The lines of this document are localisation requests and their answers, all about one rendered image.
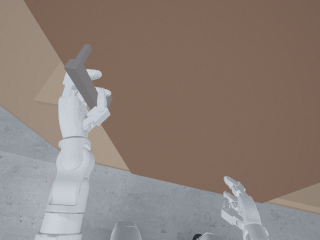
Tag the right robot hand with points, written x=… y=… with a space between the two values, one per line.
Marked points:
x=243 y=210

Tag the left robot forearm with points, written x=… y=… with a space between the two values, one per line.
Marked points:
x=69 y=193

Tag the handle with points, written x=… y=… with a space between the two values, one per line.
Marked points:
x=77 y=72

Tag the robot left thigh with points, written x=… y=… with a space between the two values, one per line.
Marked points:
x=125 y=230

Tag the right robot forearm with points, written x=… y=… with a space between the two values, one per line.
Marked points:
x=255 y=231

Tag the wardrobe door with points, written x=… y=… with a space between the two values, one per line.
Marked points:
x=203 y=89
x=308 y=196

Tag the left robot hand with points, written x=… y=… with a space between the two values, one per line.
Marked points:
x=72 y=108

